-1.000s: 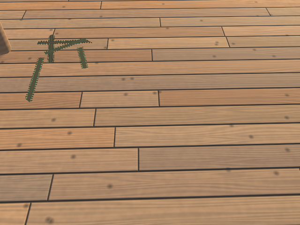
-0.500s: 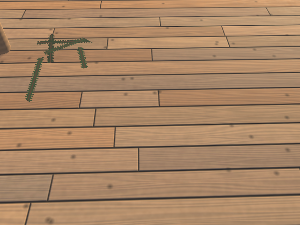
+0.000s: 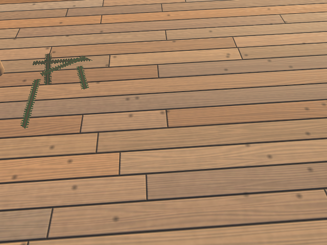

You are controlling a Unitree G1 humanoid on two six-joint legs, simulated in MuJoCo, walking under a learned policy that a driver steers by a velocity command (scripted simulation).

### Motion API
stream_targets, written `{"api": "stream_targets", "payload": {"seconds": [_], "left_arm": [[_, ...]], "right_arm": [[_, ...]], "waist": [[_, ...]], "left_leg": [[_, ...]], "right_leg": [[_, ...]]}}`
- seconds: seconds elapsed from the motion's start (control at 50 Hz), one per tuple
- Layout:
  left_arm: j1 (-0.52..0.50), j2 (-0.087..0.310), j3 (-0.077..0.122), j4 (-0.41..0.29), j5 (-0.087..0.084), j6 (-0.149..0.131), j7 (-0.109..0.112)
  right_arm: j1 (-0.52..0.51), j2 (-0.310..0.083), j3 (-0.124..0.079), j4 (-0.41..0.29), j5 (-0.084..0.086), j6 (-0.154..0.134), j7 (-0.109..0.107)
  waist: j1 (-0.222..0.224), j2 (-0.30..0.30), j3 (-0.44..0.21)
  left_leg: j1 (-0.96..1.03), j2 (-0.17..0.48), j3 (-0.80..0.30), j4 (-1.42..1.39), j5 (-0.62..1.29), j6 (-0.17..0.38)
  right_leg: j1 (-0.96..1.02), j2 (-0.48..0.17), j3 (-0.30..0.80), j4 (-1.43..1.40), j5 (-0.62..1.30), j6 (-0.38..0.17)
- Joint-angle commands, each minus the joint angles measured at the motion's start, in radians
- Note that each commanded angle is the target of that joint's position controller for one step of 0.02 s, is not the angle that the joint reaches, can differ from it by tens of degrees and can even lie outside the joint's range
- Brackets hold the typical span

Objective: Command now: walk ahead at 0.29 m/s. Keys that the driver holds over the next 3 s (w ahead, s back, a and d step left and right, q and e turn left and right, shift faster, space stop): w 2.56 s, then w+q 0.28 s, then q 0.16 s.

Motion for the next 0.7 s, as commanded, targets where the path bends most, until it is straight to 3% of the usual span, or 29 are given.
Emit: {"api": "stream_targets", "payload": {"seconds": [0.02, 0.08, 0.12, 0.14, 0.16, 0.18, 0.2, 0.22, 0.24, 0.26, 0.28, 0.32, 0.38, 0.46, 0.52, 0.58, 0.62, 0.64, 0.66, 0.68, 0.7], "left_arm": [[-0.116, 0.071, 0.017, -0.082, -0.004, -0.049, -0.017], [-0.045, 0.05, 0.016, -0.057, -0.007, -0.049, -0.03], [0.102, 0.083, 0.038, -0.004, -0.004, -0.039, -0.026], [0.213, 0.121, 0.056, 0.019, -0.003, -0.04, -0.022], [0.341, 0.225, 0.075, 0.026, 0.008, -0.043, -0.013], [0.369, 0.259, 0.067, 0.027, 0.034, -0.066, -0.031], [0.261, 0.212, 0.047, 0.008, 0.029, -0.083, -0.038], [0.17, 0.143, 0.025, -0.022, 0.022, -0.091, -0.045], [0.093, 0.124, 0.013, -0.045, 0.024, -0.09, -0.053], [0.056, 0.116, 0.007, -0.058, 0.028, -0.087, -0.056], [0.063, 0.09, -0.001, -0.056, 0.032, -0.081, -0.053], [0.136, 0.094, -0.003, -0.038, 0.036, -0.077, -0.04], [0.187, 0.128, 0.002, -0.038, 0.038, -0.07, -0.02], [0.216, 0.138, 0.005, -0.055, 0.033, -0.06, -0.006], [0.267, 0.136, 0.01, -0.043, 0.023, -0.053, -0.004], [0.268, 0.149, 0.02, -0.041, 0.019, -0.042, -0.001], [0.235, 0.181, 0.031, -0.054, 0.023, -0.035, 0.0], [0.213, 0.191, 0.035, -0.06, 0.027, -0.028, 0.0], [0.187, 0.184, 0.029, -0.073, 0.029, -0.024, -0.003], [0.213, 0.128, 0.011, -0.1, 0.037, -0.028, -0.009], [0.33, -0.013, -0.029, -0.092, 0.024, -0.057, -0.024]], "right_arm": [[0.003, -0.139, -0.026, -0.048, 0.009, -0.019, 0.003], [-0.009, -0.174, -0.034, -0.052, 0.018, -0.011, 0.01], [-0.019, -0.168, -0.029, -0.059, 0.019, -0.013, 0.013], [-0.052, -0.14, -0.019, -0.068, 0.013, -0.019, 0.016], [-0.082, -0.055, 0.006, -0.105, -0.013, -0.027, 0.022], [-0.061, -0.006, 0.011, -0.139, 0.017, -0.049, 0.02], [-0.089, -0.065, 0.002, -0.15, 0.047, -0.066, 0.023], [-0.134, -0.099, -0.002, -0.164, 0.045, -0.073, 0.03], [-0.131, -0.103, -0.008, -0.151, 0.03, -0.072, 0.028], [-0.129, -0.121, -0.02, -0.147, 0.014, -0.068, 0.024], [-0.121, -0.127, -0.026, -0.139, 0.01, -0.058, 0.028], [-0.137, -0.1, -0.026, -0.136, 0.008, -0.04, 0.034], [-0.267, -0.075, -0.02, -0.186, 0.0, -0.032, 0.036], [-0.443, -0.056, -0.006, -0.24, 0.007, -0.039, 0.051], [-0.528, -0.057, 0.001, -0.266, 0.012, -0.045, 0.068], [-0.566, -0.07, 0.002, -0.293, 0.014, -0.057, 0.089], [-0.485, -0.118, -0.019, -0.281, 0.013, -0.062, 0.091], [-0.359, -0.159, -0.039, -0.249, 0.014, -0.062, 0.087], [-0.171, -0.207, -0.064, -0.192, 0.014, -0.057, 0.079], [0.007, -0.288, -0.086, -0.153, -0.008, -0.051, 0.066], [0.043, -0.302, -0.079, -0.134, -0.019, -0.05, 0.073]], "waist": [[-0.002, 0.06, 0.148], [0.046, 0.09, 0.125], [0.11, 0.064, 0.085], [0.171, 0.004, 0.052], [0.194, -0.272, -0.014], [0.157, -0.365, -0.063], [0.11, -0.213, 0.031], [0.089, -0.131, 0.083], [0.055, -0.076, 0.097], [0.033, -0.079, 0.101], [0.023, -0.095, 0.098], [0.029, -0.09, 0.098], [0.048, -0.06, 0.112], [0.088, -0.074, 0.137], [0.106, -0.075, 0.164], [0.086, -0.09, 0.162], [0.023, -0.134, 0.08], [-0.046, -0.158, -0.001], [-0.135, -0.156, -0.107], [-0.158, -0.008, -0.261], [-0.075, 0.24, -0.425]], "left_leg": [[0.027, 0.28, -0.297, -0.269, -0.135, 0.149], [-0.154, 0.219, -0.18, -0.196, -0.139, 0.138], [-0.272, 0.185, -0.15, -0.071, -0.088, 0.116], [-0.337, 0.14, -0.087, 0.132, 0.035, 0.078], [-0.483, 0.052, 0.034, 0.579, -0.065, 0.003], [-0.679, -0.051, -0.095, 0.845, -0.227, 0.004], [-0.781, 0.03, -0.169, 0.969, -0.165, 0.033], [-0.802, 0.079, -0.165, 0.969, -0.05, 0.061], [-0.756, 0.118, -0.15, 0.913, 0.051, 0.063], [-0.697, 0.144, -0.14, 0.83, 0.108, 0.059], [-0.64, 0.157, -0.128, 0.782, 0.141, 0.052], [-0.626, 0.155, -0.092, 0.723, 0.183, 0.028], [-0.701, 0.152, -0.077, 0.571, 0.262, -0.006], [-0.643, 0.11, -0.033, 0.301, 0.392, -0.016], [-0.637, 0.087, -0.02, 0.197, 0.4, 0.001], [-0.608, 0.068, -0.017, 0.132, 0.34, 0.039], [-0.447, 0.013, 0.016, 0.129, 0.269, 0.072], [-0.282, -0.027, 0.039, 0.13, 0.249, 0.096], [-0.009, -0.016, 0.018, 0.133, 0.28, 0.129], [0.351, 0.211, -0.28, 0.14, 0.199, 0.214], [0.576, 0.419, -0.791, -0.032, 0.01, 0.352]], "right_leg": [[-0.211, -0.061, 0.027, -0.118, 0.038, -0.007], [0.084, 0.017, -0.075, -0.299, 0.158, 0.018], [0.313, 0.079, -0.111, -0.353, 0.212, 0.02], [0.434, 0.029, -0.025, -0.405, 0.187, -0.008], [0.536, -0.23, 0.357, -0.557, 0.074, -0.096], [0.586, -0.386, 0.849, -0.778, -0.129, -0.243], [0.519, -0.404, 0.816, -0.772, -0.216, -0.238], [0.455, -0.351, 0.652, -0.748, -0.16, -0.188], [0.389, -0.29, 0.499, -0.755, -0.021, -0.149], [0.338, -0.243, 0.386, -0.763, 0.1, -0.121], [0.309, -0.199, 0.294, -0.772, 0.193, -0.099], [0.312, -0.171, 0.206, -0.78, 0.38, -0.105], [0.353, -0.177, 0.16, -0.791, 0.528, -0.123], [0.354, -0.155, 0.096, -0.828, 0.511, -0.111], [0.429, -0.178, 0.075, -0.814, 0.522, -0.114], [0.523, -0.214, 0.06, -0.75, 0.649, -0.104], [0.565, -0.222, 0.048, -0.63, 0.979, -0.084], [0.557, -0.204, 0.027, -0.482, 1.144, -0.068], [0.436, -0.16, 0.002, -0.26, 1.129, -0.036], [0.124, -0.071, -0.028, 0.096, 0.755, 0.001], [-0.164, 0.112, 0.099, 0.403, -0.098, 0.037]]}}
